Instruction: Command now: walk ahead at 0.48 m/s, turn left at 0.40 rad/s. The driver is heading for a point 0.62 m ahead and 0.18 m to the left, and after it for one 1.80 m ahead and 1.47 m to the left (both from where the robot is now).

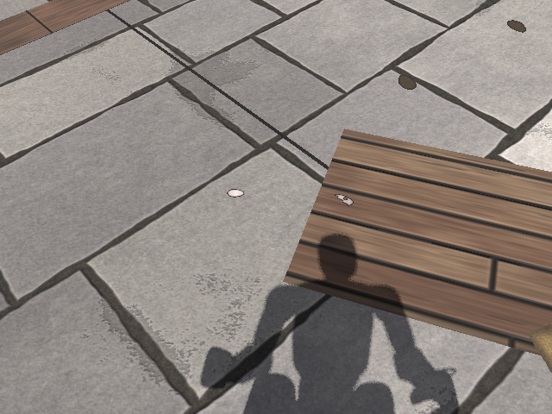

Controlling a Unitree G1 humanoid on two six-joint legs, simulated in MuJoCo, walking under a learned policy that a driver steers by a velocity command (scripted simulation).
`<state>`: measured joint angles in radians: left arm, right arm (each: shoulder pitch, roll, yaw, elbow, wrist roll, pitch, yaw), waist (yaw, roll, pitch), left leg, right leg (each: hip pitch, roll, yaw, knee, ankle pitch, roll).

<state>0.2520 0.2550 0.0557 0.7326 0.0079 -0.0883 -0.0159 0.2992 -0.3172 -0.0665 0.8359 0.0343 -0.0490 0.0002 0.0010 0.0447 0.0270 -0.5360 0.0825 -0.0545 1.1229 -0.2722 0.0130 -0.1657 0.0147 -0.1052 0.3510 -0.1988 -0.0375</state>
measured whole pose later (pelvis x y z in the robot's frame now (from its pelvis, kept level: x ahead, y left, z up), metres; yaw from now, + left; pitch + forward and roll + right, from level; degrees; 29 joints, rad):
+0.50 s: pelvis +0.27 +0.07 -0.01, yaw +17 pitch +1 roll +0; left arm 0.18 0.30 0.05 0.72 0.00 -0.11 0.00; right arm 0.25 -0.29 -0.07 0.70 0.01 -0.05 0.03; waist -0.02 -0.02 0.08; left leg -0.30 -0.11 -0.02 0.44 -0.16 0.11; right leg -0.50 -0.09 0.06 1.14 -0.34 0.01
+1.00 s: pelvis +0.52 +0.09 -0.01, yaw +35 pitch +1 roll -1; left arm 0.13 0.26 0.04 0.70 0.02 -0.06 0.00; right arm 0.25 -0.33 -0.08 0.65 0.02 0.04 -0.03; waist -0.01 0.04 0.08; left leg -0.54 0.01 -0.06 1.16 -0.46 -0.07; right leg -0.33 -0.01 -0.08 0.45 -0.15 -0.03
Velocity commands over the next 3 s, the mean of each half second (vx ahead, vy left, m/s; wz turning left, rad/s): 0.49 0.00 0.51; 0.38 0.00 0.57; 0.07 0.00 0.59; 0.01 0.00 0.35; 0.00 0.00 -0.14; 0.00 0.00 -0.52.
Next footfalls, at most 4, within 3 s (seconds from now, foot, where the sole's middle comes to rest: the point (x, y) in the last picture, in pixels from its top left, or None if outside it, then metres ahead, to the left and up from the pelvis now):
0.32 left None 0.34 0.15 -0.78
0.80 right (277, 344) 0.67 0.05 -0.78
1.26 left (183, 396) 0.54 0.28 -0.78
1.70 right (246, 328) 0.71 0.14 -0.78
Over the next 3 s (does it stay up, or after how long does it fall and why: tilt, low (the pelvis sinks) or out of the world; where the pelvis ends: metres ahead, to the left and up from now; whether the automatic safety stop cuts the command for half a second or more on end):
stays up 0.59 0.15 0.00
